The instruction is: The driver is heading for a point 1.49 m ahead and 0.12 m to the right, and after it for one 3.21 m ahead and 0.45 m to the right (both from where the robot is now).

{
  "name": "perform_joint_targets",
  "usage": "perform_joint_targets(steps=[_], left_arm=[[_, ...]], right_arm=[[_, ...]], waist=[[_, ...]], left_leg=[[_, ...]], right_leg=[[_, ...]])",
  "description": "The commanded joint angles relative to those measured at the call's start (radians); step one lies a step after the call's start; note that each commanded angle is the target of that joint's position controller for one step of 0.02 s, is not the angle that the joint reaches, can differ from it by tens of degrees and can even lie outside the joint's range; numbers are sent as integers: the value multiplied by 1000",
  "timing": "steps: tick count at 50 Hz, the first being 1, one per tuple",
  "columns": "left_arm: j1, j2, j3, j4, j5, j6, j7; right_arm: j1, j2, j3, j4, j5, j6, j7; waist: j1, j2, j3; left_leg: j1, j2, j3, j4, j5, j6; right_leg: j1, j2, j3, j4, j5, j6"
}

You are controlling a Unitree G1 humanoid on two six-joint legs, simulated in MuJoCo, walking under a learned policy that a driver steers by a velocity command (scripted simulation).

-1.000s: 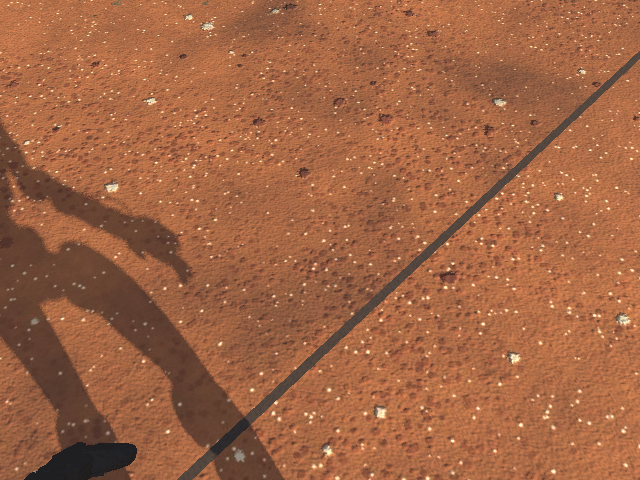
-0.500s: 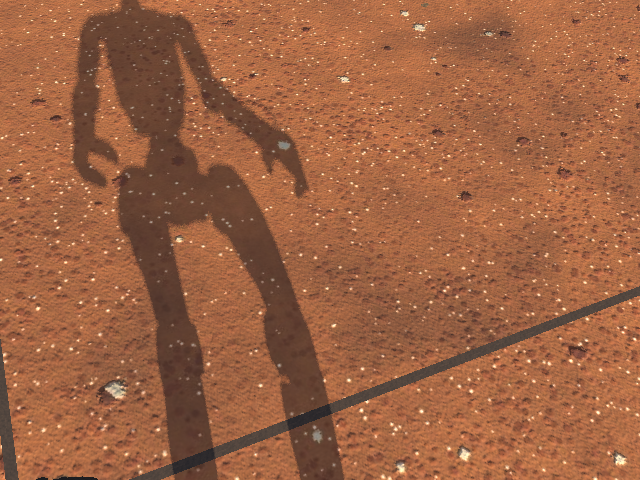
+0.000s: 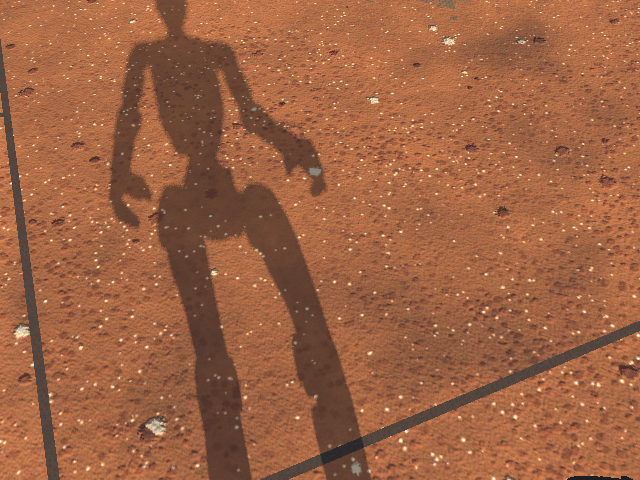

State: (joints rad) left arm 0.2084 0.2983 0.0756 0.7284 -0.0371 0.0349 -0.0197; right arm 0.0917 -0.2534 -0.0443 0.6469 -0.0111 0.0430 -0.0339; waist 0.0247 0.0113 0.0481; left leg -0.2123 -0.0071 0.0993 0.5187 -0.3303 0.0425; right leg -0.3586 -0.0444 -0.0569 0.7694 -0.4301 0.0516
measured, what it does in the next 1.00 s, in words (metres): walks ahead: right foot, then left foot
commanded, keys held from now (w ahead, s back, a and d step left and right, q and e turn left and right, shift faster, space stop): e+shift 0.22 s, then shift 0.12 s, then q+shift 0.18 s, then w+q+shift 0.42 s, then w+shift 0.06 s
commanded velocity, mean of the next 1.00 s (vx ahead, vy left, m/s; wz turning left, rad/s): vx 0.28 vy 0.00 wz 0.06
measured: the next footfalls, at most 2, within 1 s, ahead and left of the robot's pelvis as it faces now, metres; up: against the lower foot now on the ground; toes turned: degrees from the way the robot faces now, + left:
right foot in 0.06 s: +0.03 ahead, -0.12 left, +0.00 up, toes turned -6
left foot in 0.56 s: +0.15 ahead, +0.08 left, +0.00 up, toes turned -18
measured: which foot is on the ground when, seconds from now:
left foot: down 0.00-0.06, up 0.08-0.54, down 0.56-0.94, up 0.96-1.00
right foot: up 0.00-0.04, down 0.06-0.60, up 0.62-0.92, down 0.94-1.00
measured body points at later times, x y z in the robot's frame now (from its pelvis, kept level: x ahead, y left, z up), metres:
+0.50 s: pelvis +0.05 -0.03 +0.00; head +0.07 -0.05 +0.45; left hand +0.31 +0.16 -0.07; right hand +0.11 -0.34 -0.10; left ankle +0.12 +0.10 -0.71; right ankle -0.01 -0.11 -0.73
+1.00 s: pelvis +0.25 -0.07 -0.01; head +0.28 -0.07 +0.44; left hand +0.44 +0.20 -0.07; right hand +0.29 -0.38 -0.12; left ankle +0.11 +0.07 -0.69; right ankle +0.29 -0.19 -0.73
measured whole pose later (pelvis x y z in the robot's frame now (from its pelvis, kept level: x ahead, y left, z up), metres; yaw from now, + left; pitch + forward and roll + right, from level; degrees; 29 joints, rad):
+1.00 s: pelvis +0.25 -0.07 -0.01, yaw +5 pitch +3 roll +0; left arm 0.11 0.31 0.02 0.62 0.05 -0.06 0.01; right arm 0.41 -0.34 -0.09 0.78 0.00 -0.02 0.02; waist -0.06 0.01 -0.01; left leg -0.25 -0.10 -0.24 0.89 -0.45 0.06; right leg -0.39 0.03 0.03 0.59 -0.24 0.01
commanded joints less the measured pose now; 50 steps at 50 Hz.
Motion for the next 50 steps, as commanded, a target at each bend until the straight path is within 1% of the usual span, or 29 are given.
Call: perform_joint_targets(steps=[1, 2, 3, 4, 5, 6, 7, 9, 17, 22, 24, 26, 28, 29, 30, 31, 32, 33, 35, 37, 38, 39, 42, 44, 46, 47, 48, 49, 50], left_arm=[[3, 81, 23, -87, -4, -13, -14], [52, 100, 35, -82, 3, -15, -8], [105, 205, 70, -88, 8, -19, 10], [121, 329, 91, -112, 32, -32, 17], [143, 267, 74, -122, 55, -47, 10], [88, 238, 66, -123, 46, -58, 12], [36, 219, 64, -128, 21, -55, 21], [-22, 188, 49, -148, -6, -33, 43], [-12, 185, 35, -155, 23, 2, 68], [-58, 79, -22, -127, 60, -9, 49], [-66, 126, -10, -115, 61, -13, 42], [-65, 174, 8, -107, 42, -8, 51], [-17, 183, 16, -102, 31, -18, 54], [-9, 150, 8, -108, 43, -33, 49], [-36, 116, 0, -141, 45, -51, 39], [-114, 100, -4, -170, 30, -76, 35], [-199, 70, -8, -206, 5, -103, 32], [-262, 84, -6, -227, -2, -126, 28], [-265, 84, -5, -223, 16, -176, 10], [-270, 82, -2, -210, 36, -200, -6], [-226, 93, -13, -177, 130, -143, -24], [-223, 69, -16, -179, 128, -116, -32], [-262, 40, -39, -215, 74, -81, -34], [-188, 72, -31, -194, 53, -84, -14], [-6, 137, -5, -140, 50, -93, 18], [145, 204, 18, -112, 67, -101, 37], [276, 326, 45, -98, 105, -107, 50], [179, 321, 44, -100, 111, -100, 49], [100, 219, 22, -119, 108, -99, 40]], right_arm=[[-20, -178, -67, -61, 22, -6, -10], [-3, -168, -68, -48, 33, -10, -10], [16, -146, -67, -58, 11, -22, -7], [-74, -77, -43, -129, -40, -35, -3], [-102, -113, -48, -122, -23, -47, 4], [-96, -138, -55, -113, 2, -52, 10], [-84, -146, -60, -97, 3, -55, 7], [-78, -151, -65, -87, -4, -53, 0], [-50, -117, -50, -45, 12, -47, 8], [-17, -101, -35, -21, 19, -53, 30], [-28, -141, -44, -37, 32, -56, 35], [-18, -170, -52, -50, 39, -64, 42], [46, -168, -50, -38, 44, -70, 45], [104, -184, -56, -21, 52, -77, 47], [155, -213, -65, 2, 59, -89, 51], [255, -206, -66, 21, 64, -107, 56], [361, -226, -71, 48, 48, -124, 59], [418, -225, -73, 56, 31, -139, 58], [392, -218, -76, 34, 34, -150, 49], [361, -186, -68, 18, 47, -131, 34], [319, -262, -91, 52, -29, -92, 44], [331, -250, -90, 50, -22, -76, 46], [314, -225, -86, 57, -7, -67, 53], [231, -245, -95, 39, -5, -71, 54], [197, -229, -91, 35, -4, -85, 53], [177, -192, -78, 27, 0, -102, 56], [176, -73, -41, -28, 32, -119, 54], [213, -81, -27, -33, 28, -106, 50], [204, -114, -29, -7, 6, -93, 52]], waist=[[-10, 96, -128], [18, 70, -142], [22, -107, -169], [11, -352, -183], [67, -205, -273], [31, -130, -209], [4, -71, -169], [-22, -76, -149], [4, -143, -151], [13, -166, -131], [16, -177, -79], [4, -155, -43], [7, -123, -88], [4, -76, -77], [8, 31, -26], [-43, 112, 35], [-97, 239, 47], [-139, 232, 43], [-125, 139, -15], [-114, 85, -44], [-85, 77, -26], [-91, 83, -32], [-95, 159, -6], [-42, 161, -18], [59, 85, -66], [145, -5, -135], [177, -331, -277], [81, -330, -226], [43, -185, -123]], left_leg=[[177, 298, -143, 7, 706, 142], [116, 255, -83, 106, 637, 80], [-92, 153, 4, 349, 367, -20], [-446, -55, -30, 610, -327, -111], [-490, -48, -198, 744, -393, -107], [-522, -23, -217, 770, -304, -99], [-543, -8, -213, 726, -215, -98], [-495, 3, -215, 649, -105, -115], [-361, -14, -169, 394, 39, -163], [-161, 50, -129, 225, 68, -128], [-149, 30, -100, 166, 36, -100], [-160, 8, -83, 52, 75, -65], [-86, -16, -100, 20, 55, -10], [-51, 19, -175, 42, -50, 39], [-72, 79, -347, -38, -334, 132], [-43, 180, -597, -201, -531, 226], [100, 282, -883, -350, -618, 315], [227, 312, -990, -385, -581, 332], [345, 255, -885, -336, -363, 286], [348, 176, -732, -314, -174, 246], [242, 117, -630, -283, -75, 209], [171, 82, -588, -275, -56, 206], [-25, 54, -605, -302, -132, 195], [-158, 48, -616, -294, -119, 148], [-323, 18, -593, -156, -61, 95], [-429, -47, -515, 70, -24, 63], [-526, -172, -325, 438, -201, 29], [-606, -102, -266, 648, -167, 33], [-620, -33, -247, 735, -66, 45]], right_leg=[[-9, 22, -39, -173, 112, -40], [99, 41, -17, -296, 264, -75], [293, -75, 227, -369, 610, -157], [452, -314, 640, -364, 1025, -371], [481, -353, 640, -380, 986, -453], [457, -292, 540, -372, 934, -406], [433, -225, 470, -370, 857, -347], [374, -162, 415, -376, 832, -295], [293, -109, 384, -344, 784, -257], [202, -124, 328, -352, 731, -254], [194, -136, 331, -346, 690, -263], [228, -144, 338, -311, 675, -258], [222, -123, 357, -331, 169, -241], [150, -98, 350, -291, -110, -236], [30, -9, 262, -219, -298, -195], [-94, 60, 149, -78, -254, -143], [-257, 127, 104, 105, -165, -109], [-407, 123, 187, 241, -179, -103], [-475, 83, 229, 282, -28, -107], [-429, 70, 199, 167, 58, -85], [-356, 65, 127, 128, 46, -54], [-288, 88, 92, 79, 16, -28], [-123, 114, 71, -88, 63, 19], [107, 115, 90, -214, 176, 19], [436, 90, 93, -268, 237, -7], [627, 7, 153, -271, 142, -30], [737, -302, 600, -497, -362, -91], [587, -384, 918, -607, -558, -144], [481, -362, 843, -570, -510, -168]])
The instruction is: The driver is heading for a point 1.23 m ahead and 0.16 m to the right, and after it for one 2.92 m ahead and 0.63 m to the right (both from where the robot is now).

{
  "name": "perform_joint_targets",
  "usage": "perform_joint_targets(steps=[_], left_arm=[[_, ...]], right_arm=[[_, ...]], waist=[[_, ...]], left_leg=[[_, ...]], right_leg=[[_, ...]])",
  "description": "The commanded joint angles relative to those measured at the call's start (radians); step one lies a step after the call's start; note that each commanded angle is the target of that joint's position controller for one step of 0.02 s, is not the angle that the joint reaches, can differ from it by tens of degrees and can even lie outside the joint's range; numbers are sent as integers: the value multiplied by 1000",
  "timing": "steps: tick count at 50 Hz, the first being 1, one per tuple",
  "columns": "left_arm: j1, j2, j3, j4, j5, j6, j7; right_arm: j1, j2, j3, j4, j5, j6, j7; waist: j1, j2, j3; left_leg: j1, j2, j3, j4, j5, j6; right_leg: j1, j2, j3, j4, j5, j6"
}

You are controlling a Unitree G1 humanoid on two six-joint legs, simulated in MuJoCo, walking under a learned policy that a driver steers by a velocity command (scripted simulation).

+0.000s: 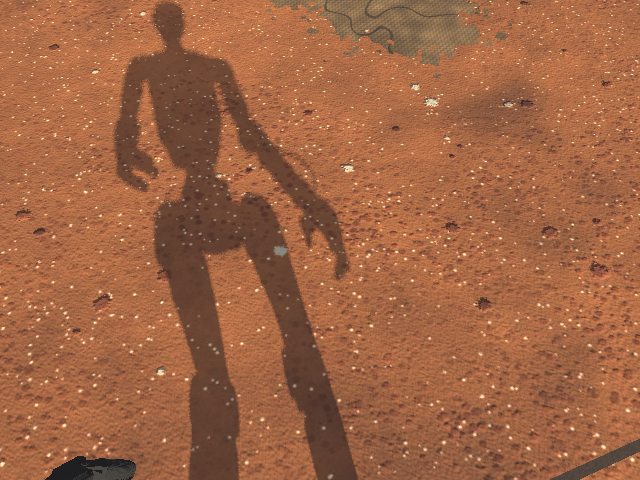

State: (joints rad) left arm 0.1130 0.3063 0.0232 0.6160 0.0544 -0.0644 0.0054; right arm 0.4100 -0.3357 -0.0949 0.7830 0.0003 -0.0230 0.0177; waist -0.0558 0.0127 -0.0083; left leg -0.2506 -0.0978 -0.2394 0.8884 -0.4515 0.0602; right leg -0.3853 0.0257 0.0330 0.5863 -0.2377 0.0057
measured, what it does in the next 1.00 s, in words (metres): walks ahead, turning right: left foot, then right foot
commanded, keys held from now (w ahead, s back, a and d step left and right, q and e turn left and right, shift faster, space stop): w+shift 0.14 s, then shift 0.04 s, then e+shift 0.66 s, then shift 0.10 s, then q+shift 0.06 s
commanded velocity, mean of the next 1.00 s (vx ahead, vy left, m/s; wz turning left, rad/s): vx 0.34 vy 0.00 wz -0.37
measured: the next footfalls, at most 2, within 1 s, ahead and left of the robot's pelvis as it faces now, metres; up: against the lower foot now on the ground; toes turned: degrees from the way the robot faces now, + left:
left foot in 0.34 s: +0.41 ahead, +0.15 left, +0.00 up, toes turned +2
right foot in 0.80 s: +0.47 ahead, -0.11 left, +0.00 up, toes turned -23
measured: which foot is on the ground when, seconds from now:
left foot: up 0.00-0.32, down 0.34-0.80, up 0.82-1.00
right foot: down 0.00-0.34, up 0.36-0.78, down 0.80-1.00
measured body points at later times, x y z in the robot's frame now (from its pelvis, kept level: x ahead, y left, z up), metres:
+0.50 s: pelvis +0.30 +0.05 +0.01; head +0.35 +0.05 +0.45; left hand +0.35 +0.34 -0.12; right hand +0.50 -0.19 -0.08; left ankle +0.37 +0.14 -0.73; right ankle +0.23 -0.10 -0.63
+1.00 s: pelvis +0.41 +0.01 +0.01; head +0.45 -0.04 +0.45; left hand +0.68 +0.20 -0.06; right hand +0.46 -0.33 -0.10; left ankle +0.47 +0.15 -0.65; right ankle +0.44 -0.09 -0.73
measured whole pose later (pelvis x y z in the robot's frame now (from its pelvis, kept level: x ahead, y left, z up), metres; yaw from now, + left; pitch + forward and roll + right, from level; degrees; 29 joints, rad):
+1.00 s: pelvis +0.41 +0.01 +0.01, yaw -25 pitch +2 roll +2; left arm 0.18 0.31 0.06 0.56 0.01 0.02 0.02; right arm 0.05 -0.33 -0.08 0.73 0.00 0.01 -0.02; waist 0.01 0.02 0.09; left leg -0.54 0.03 -0.02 1.11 -0.42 -0.07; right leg -0.38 0.04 0.02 0.50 -0.15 -0.07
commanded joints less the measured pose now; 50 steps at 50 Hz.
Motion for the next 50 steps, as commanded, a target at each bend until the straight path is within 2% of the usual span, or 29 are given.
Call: perform_joint_targets(steps=[1, 4, 7, 8, 11, 12, 13, 14, 15, 16, 17, 18, 19, 20, 21, 22, 25, 28, 31, 37, 39, 40, 41, 42, 43, 44, 45, 47, 50], left_arm=[[186, 143, 58, 3, 8, -4, 6], [263, 104, 44, 73, -3, -29, -2], [335, 89, 40, 126, -20, -50, -11], [341, 81, 35, 138, -22, -53, -11], [300, 76, 26, 170, -38, -52, -18], [341, 96, 29, 196, -47, -50, -22], [328, 189, 55, 174, -117, -45, -2], [309, 223, 62, 180, -121, -41, 10], [293, 231, 64, 179, -111, -36, 15], [285, 222, 62, 170, -98, -37, 13], [283, 149, 41, 133, -64, -41, 9], [497, 20, 8, 156, -54, -33, 3], [491, 130, 34, 156, -88, -24, 5], [389, 153, 51, 126, -110, -10, 14], [347, 131, 49, 114, -102, 5, 27], [356, 114, 53, 123, -90, 26, 36], [403, 42, 56, 104, -86, 87, 41], [288, 44, 64, 35, -70, 100, 41], [216, 31, 58, 3, -67, 98, 10], [90, 96, 82, -90, -76, 131, -39], [133, 115, 101, -95, -76, 133, -36], [234, 172, 128, -73, -69, 126, -19], [258, 333, 167, -89, -71, 120, 5], [222, 325, 151, -132, -30, 96, -3], [194, 263, 132, -140, -35, 72, -18], [164, 230, 120, -130, -51, 59, -14], [119, 192, 108, -128, -70, 61, -7], [42, 159, 89, -146, -58, 73, 15], [18, 110, 64, -131, -35, 70, 24]], right_arm=[[-140, -44, 21, -130, -31, -24, 15], [-214, -34, 31, -137, -51, -18, 54], [-314, -27, 43, -175, -48, -16, 62], [-352, -24, 49, -192, -53, -18, 63], [-459, 23, 87, -240, -58, -37, 79], [-482, 40, 96, -242, -54, -43, 83], [-448, 27, 81, -257, 31, -77, 56], [-384, -28, 67, -246, 30, -88, 44], [-282, -71, 45, -215, 14, -90, 30], [-174, -110, 26, -185, -8, -84, 12], [-40, -179, 8, -165, -36, -67, -13], [-37, -204, 19, -190, -71, -48, -25], [-65, -158, 18, -218, -50, -30, -23], [-145, -107, 30, -216, -26, -25, -22], [-198, -68, 37, -198, -7, -31, -19], [-234, -38, 44, -193, -4, -37, -16], [-356, -14, 36, -181, -23, -56, -9], [-391, -37, 22, -146, -24, -61, -31], [-400, -59, 13, -125, -15, -43, -50], [-370, -133, -21, -100, 29, -7, -26], [-363, -127, -26, -92, 43, 6, -21], [-307, -105, -24, -77, 37, 10, -15], [-281, -62, -11, -122, -5, 5, -12], [-328, -61, 0, -161, -23, 0, -13], [-373, -108, -10, -147, -1, 2, -13], [-396, -91, -7, -151, 14, 3, -19], [-380, -87, -6, -132, 5, 9, -31], [-355, -91, -9, -111, -4, 22, -39], [-275, -38, 12, -60, 10, 36, -37]], waist=[[113, -92, -12], [111, -132, 70], [111, -114, 103], [106, -103, 125], [76, -112, 133], [94, -124, 116], [61, -114, 73], [4, -106, 18], [-58, -105, -40], [-115, -110, -102], [-151, -28, -245], [-32, 234, -454], [-64, 176, -535], [-35, 118, -356], [0, 76, -223], [37, 60, -162], [126, 108, -79], [122, 94, -32], [100, 71, -46], [66, 64, -12], [102, 40, -34], [138, -51, -74], [98, -366, -83], [105, -356, -243], [135, -170, -247], [111, -107, -188], [83, -42, -137], [48, -88, -129], [39, -86, -174]], left_leg=[[-571, 89, 109, 353, 120, 28], [-562, 120, 95, 264, 173, 17], [-656, 94, 79, 213, 235, 10], [-667, 86, 94, 166, 244, 2], [-341, 85, 285, -177, 337, -13], [-197, 62, 328, -223, 383, -7], [-149, 55, 253, -250, 392, -13], [-77, 42, 234, -311, 424, -4], [65, 36, 225, -382, 534, 15], [253, 81, 192, -413, 668, 32], [555, 270, 45, -307, 928, 71], [770, 584, -245, -223, 1342, 217], [673, 567, -292, -312, 1175, 252], [544, 505, -144, -358, 1099, 220], [409, 453, -60, -407, 1050, 192], [288, 428, -1, -457, 1005, 183], [12, 415, 154, -602, 847, 186], [-15, 405, 269, -644, 782, 176], [27, 382, 370, -627, 728, 156], [151, 446, 413, -506, 682, 104], [158, 418, 462, -346, 724, 43], [79, 351, 492, -146, 676, -14], [-255, 194, 521, 191, 58, -115], [-434, 63, 273, 424, -252, -143], [-462, 96, 170, 459, -208, -122], [-467, 116, 159, 429, -131, -100], [-459, 146, 159, 360, -63, -100], [-336, 145, 184, 290, 27, -112], [-226, 150, 211, 148, 73, -147]], right_leg=[[440, -376, 594, -364, -570, -125], [361, -265, 353, -423, -357, -127], [413, -264, 258, -445, -150, -148], [410, -265, 203, -446, 39, -154], [207, -185, 9, -447, 536, -124], [158, -187, 21, -455, 649, -127], [231, -222, 66, -367, 785, -147], [280, -237, 74, -303, 907, -131], [281, -220, 67, -190, 955, -107], [206, -180, 67, -37, 883, -70], [6, -100, 58, 239, 440, -21], [-181, 20, 89, 668, -450, 29], [-187, 10, 170, 772, -434, 44], [-272, -42, 112, 755, -373, 54], [-305, -74, 65, 720, -301, 69], [-273, -97, 53, 727, -254, 85], [-143, -136, 22, 708, -180, 106], [-174, -161, 14, 544, -50, 100], [-113, -159, -20, 354, 128, 67], [-71, -123, -105, 142, 12, -14], [39, -69, -145, 8, 41, -62], [208, -44, -92, -83, 248, -112], [424, -257, 285, -102, 831, -255], [498, -384, 621, -191, 620, -436], [473, -392, 537, -233, 530, -404], [414, -355, 454, -226, 458, -349], [351, -314, 372, -219, 418, -293], [225, -256, 278, -221, 437, -254], [215, -229, 166, -210, 496, -245]])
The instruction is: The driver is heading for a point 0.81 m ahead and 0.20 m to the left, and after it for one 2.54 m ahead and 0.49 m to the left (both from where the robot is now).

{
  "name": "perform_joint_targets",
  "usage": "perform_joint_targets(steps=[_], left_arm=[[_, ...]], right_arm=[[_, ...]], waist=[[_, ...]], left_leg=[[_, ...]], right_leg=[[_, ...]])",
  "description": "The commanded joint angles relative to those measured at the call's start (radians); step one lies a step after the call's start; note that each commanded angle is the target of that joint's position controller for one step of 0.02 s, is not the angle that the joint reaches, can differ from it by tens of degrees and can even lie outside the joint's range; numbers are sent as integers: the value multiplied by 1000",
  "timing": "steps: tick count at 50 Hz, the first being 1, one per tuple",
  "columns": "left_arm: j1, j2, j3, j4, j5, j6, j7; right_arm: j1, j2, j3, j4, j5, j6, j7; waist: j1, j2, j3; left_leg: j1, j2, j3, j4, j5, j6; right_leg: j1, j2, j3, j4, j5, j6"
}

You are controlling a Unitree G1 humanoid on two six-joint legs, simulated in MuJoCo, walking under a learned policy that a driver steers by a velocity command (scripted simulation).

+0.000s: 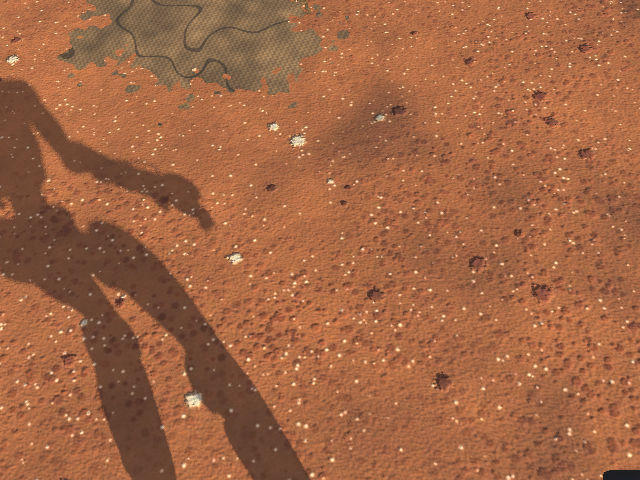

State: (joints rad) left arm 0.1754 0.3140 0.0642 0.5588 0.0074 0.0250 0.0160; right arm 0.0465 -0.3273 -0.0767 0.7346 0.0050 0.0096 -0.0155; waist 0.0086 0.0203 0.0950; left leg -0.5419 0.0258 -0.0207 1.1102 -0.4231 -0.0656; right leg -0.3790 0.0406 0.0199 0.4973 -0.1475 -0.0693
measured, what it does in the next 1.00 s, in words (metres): walks ahead, turning left: left foot, then right foot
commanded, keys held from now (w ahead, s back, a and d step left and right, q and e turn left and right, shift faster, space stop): q+shift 0.50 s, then shift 0.14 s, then w+shift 0.08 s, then w+e+shift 0.28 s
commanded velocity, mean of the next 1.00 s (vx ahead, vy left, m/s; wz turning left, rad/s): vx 0.18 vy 0.00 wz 0.29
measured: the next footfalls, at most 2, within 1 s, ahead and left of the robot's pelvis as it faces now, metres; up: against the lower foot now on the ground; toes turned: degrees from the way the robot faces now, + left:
left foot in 0.24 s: +0.04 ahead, +0.15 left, +0.00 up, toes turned +9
right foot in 0.66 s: +0.13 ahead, -0.06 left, +0.00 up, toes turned +34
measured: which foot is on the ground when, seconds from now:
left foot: up 0.00-0.22, down 0.24-0.66, up 0.68-0.98, down 1.00-1.00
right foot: down 0.00-0.26, up 0.28-0.64, down 0.66-0.98, up 1.00-1.00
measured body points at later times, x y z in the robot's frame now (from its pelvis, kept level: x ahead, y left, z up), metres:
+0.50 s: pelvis +0.02 +0.04 +0.01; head +0.06 +0.08 +0.45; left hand +0.14 +0.36 -0.08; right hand +0.21 -0.22 -0.08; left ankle +0.00 +0.14 -0.74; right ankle +0.08 -0.10 -0.68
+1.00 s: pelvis +0.08 +0.07 +0.00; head +0.11 +0.07 +0.45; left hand -0.03 +0.34 -0.11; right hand +0.37 -0.07 -0.08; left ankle +0.05 +0.19 -0.74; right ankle +0.10 -0.08 -0.73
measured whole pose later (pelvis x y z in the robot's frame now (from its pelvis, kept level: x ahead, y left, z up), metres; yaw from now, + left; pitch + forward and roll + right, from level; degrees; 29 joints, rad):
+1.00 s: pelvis +0.08 +0.07 +0.00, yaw +21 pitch +3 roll +0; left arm 0.46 0.28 0.09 0.78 0.01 -0.01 -0.02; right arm 0.12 -0.27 -0.03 0.63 -0.03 -0.04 0.01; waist 0.08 0.02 -0.03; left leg -0.29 -0.01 -0.03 0.45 -0.25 -0.02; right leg -0.23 0.05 0.22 0.51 -0.35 -0.03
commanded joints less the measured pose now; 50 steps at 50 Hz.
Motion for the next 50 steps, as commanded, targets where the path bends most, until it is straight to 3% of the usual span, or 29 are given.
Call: perform_joint_targets(steps=[1, 3, 5, 7, 11, 12, 13, 14, 15, 16, 17, 19, 23, 26, 29, 31, 32, 33, 34, 35, 36, 39, 43, 44, 45, 47, 48, 49, 50], left_arm=[[-53, 72, 11, -61, 15, -21, 14], [-42, 46, -1, -26, 29, -24, 9], [-45, 106, 16, -4, 36, -19, 7], [-50, 140, 29, 8, 26, -8, 13], [-96, 113, 32, 21, -7, 2, 32], [-81, 99, 34, 32, -18, 2, 35], [-54, 65, 33, 21, -1, 0, 38], [-180, 50, 25, -42, 11, -9, 40], [-231, 50, 27, -52, 12, -16, 41], [-203, 59, 34, -37, 1, -15, 36], [-178, 60, 40, -15, 0, -14, 36], [-178, 53, 43, -10, 7, -17, 34], [-190, 5, 29, -2, -10, -37, 15], [-159, 22, 33, 18, -17, -45, 3], [-114, 49, 40, 38, -21, -50, -10], [-69, 49, 44, 55, -17, -57, -18], [-59, 60, 48, 61, -10, -59, -17], [-34, 94, 48, 48, 10, -59, -14], [16, 181, 67, 65, 27, -57, -18], [32, 184, 71, 68, 25, -73, -22], [24, 135, 56, 75, 6, -85, -17], [85, 117, 38, 102, -27, -93, -3], [156, 118, 38, 103, -37, -89, 9], [156, 188, 63, 141, 29, -67, -20], [150, 186, 70, 134, 29, -53, -33], [130, 150, 64, 129, 11, -40, -44], [121, 129, 61, 129, 6, -40, -41], [95, 104, 57, 118, 2, -48, -37], [71, 27, 36, 90, -8, -62, -37]], right_arm=[[96, -21, 6, -4, 5, 6, -2], [90, -1, 21, 0, 7, 11, 5], [65, -69, 5, -23, 16, 17, 6], [61, -109, -8, -44, 22, 16, 5], [162, -67, -7, -29, 17, 13, 19], [184, -80, -13, -28, 10, 12, 21], [207, -179, -40, -38, 4, 8, 10], [218, -255, -58, -52, -7, 0, 7], [252, -229, -54, -58, -38, -18, 8], [218, -203, -50, -62, -31, -31, 4], [168, -183, -51, -77, -6, -32, -3], [123, -138, -41, -100, 28, -15, -23], [159, -151, -57, -119, 23, 18, -42], [137, -167, -67, -144, 19, 32, -39], [121, -150, -58, -153, 18, 39, -26], [89, -135, -47, -160, 27, 43, -24], [103, -116, -39, -160, 24, 42, -25], [149, -54, -15, -157, 0, 39, -21], [157, -60, -15, -183, 7, 24, -18], [134, -104, -25, -188, 15, 1, -19], [116, -143, -34, -169, 21, -11, -16], [57, -94, -18, -162, -15, -56, 7], [-32, -3, 11, -188, 1, -114, 14], [6, -8, 21, -170, -77, -64, 55], [15, -3, 17, -172, -68, -45, 67], [63, 0, 17, -165, -32, -40, 46], [115, -19, 11, -144, -26, -49, 25], [211, -66, -1, -121, -27, -63, 4], [350, -145, -17, -105, -41, -76, -14]], waist=[[-23, -96, -279], [4, -140, -254], [25, -176, -184], [32, -176, -137], [-19, -143, -149], [-26, -96, -134], [6, 132, -131], [-39, 312, -71], [-79, 238, -110], [-44, 170, -122], [-18, 102, -126], [-5, 83, -161], [-25, 95, -209], [-26, 139, -223], [-37, 183, -226], [-9, 177, -209], [-13, 148, -202], [-27, -21, -248], [-37, -239, -178], [-7, -265, -120], [-7, -213, -63], [15, -129, -41], [43, -179, -60], [25, -191, -71], [22, -219, -65], [-15, -203, -62], [-46, -161, -72], [-94, -110, -107], [-162, 51, -194]], left_leg=[[120, 44, -9, -156, 64, -25], [212, 57, 6, -277, 98, -25], [207, 37, 35, -297, 82, -14], [155, 32, 50, -297, 32, 5], [214, 10, 96, -476, 113, 63], [245, 15, 48, -590, 239, 100], [312, 171, -228, -702, 524, 182], [370, 316, -549, -798, 664, 373], [413, 344, -589, -824, 636, 428], [438, 294, -504, -795, 610, 381], [446, 237, -425, -766, 606, 324], [449, 183, -365, -740, 631, 279], [498, 132, -376, -710, 613, 261], [449, 128, -419, -701, 557, 257], [411, 123, -453, -676, 565, 251], [372, 91, -458, -642, 486, 220], [326, 56, -444, -614, 367, 187], [224, -32, -347, -473, 13, 139], [-23, -176, -178, -306, -210, 99], [-144, -98, -190, -99, -169, 81], [-184, -65, -184, -39, -87, 81], [-178, 2, -76, -67, 96, 50], [28, -54, -2, -377, 147, 20], [118, -91, 52, -431, 55, 17], [194, -112, 69, -489, 14, 13], [359, -111, 63, -644, 146, 16], [493, -93, 45, -725, 216, 32], [691, -32, 11, -718, 194, 50], [865, 186, -212, -790, -48, 84]], right_leg=[[189, -232, 143, -120, 364, -159], [141, -230, 108, -146, 196, -153], [105, -259, 129, -167, 30, -164], [123, -299, 162, -164, -11, -170], [168, -307, 105, -46, 142, -118], [148, -261, 54, 33, 75, -59], [26, -144, -74, 277, -74, 43], [-229, 58, -77, 448, -412, 116], [-303, 46, 48, 636, -529, 117], [-315, 21, 93, 694, -460, 108], [-319, 7, 96, 688, -386, 111], [-281, 1, 93, 625, -284, 130], [-211, 39, 83, 377, -211, 153], [-104, 49, 80, 239, -199, 151], [3, 34, 60, 124, -186, 139], [107, 21, 38, -67, -59, 111], [177, -21, 66, -136, 23, 87], [292, -189, 259, -200, -50, 25], [323, -331, 522, -280, -331, -121], [269, -416, 712, -356, -675, -214], [244, -392, 660, -367, -713, -188], [244, -280, 509, -372, -516, -134], [156, -170, 391, -356, -323, -126], [104, -109, 340, -326, -349, -108], [50, -95, 335, -312, -349, -111], [-40, -98, 372, -257, -336, -105], [-108, -80, 374, -200, -328, -85], [-245, -52, 347, -94, -354, -54], [-374, 21, 238, 170, -411, -15]])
